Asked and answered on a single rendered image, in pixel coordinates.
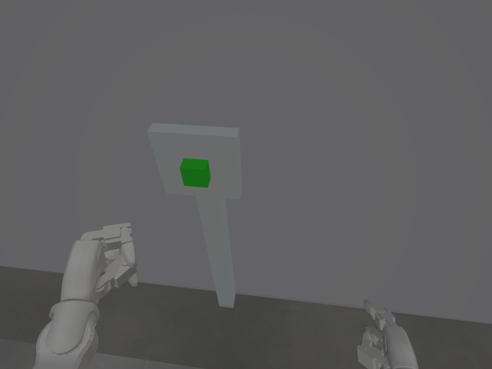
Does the panel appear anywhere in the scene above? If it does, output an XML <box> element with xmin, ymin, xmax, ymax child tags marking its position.
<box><xmin>147</xmin><ymin>123</ymin><xmax>242</xmax><ymax>308</ymax></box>

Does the button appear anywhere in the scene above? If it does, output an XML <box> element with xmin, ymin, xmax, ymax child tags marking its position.
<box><xmin>180</xmin><ymin>158</ymin><xmax>211</xmax><ymax>188</ymax></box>

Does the left robot hand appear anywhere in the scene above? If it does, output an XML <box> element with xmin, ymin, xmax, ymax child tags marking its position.
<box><xmin>61</xmin><ymin>223</ymin><xmax>138</xmax><ymax>306</ymax></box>

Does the left robot forearm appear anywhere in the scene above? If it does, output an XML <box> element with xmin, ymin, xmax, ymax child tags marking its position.
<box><xmin>32</xmin><ymin>299</ymin><xmax>100</xmax><ymax>369</ymax></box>

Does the right robot hand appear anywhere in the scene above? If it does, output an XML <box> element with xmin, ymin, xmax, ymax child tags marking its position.
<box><xmin>357</xmin><ymin>299</ymin><xmax>418</xmax><ymax>369</ymax></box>

